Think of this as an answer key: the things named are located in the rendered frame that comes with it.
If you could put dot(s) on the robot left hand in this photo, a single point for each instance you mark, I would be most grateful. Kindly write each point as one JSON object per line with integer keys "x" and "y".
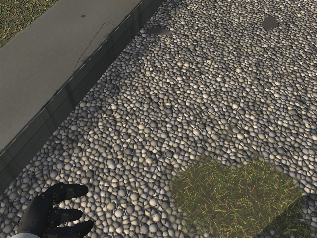
{"x": 41, "y": 219}

